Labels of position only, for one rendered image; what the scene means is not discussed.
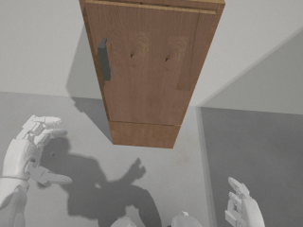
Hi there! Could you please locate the cupboard door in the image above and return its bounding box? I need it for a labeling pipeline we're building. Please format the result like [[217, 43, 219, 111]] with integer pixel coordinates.
[[84, 0, 217, 126]]

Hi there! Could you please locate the right robot hand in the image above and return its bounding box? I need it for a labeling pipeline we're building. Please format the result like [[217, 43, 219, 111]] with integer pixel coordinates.
[[224, 177, 265, 227]]

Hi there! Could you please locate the right robot thigh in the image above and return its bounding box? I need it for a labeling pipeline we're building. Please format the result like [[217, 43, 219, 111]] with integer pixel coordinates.
[[171, 215, 202, 227]]

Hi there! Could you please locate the left robot forearm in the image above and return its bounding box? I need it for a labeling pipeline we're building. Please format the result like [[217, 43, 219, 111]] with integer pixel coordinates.
[[0, 176, 30, 227]]

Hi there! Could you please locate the robot right shin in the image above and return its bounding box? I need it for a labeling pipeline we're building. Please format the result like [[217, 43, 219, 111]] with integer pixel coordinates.
[[177, 212, 188, 217]]

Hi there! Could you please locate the left robot hand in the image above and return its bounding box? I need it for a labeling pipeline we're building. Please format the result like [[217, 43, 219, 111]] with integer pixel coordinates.
[[2, 115, 73, 186]]

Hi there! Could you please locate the handle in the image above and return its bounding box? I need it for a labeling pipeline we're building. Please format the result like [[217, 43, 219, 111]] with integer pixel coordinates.
[[98, 37, 112, 81]]

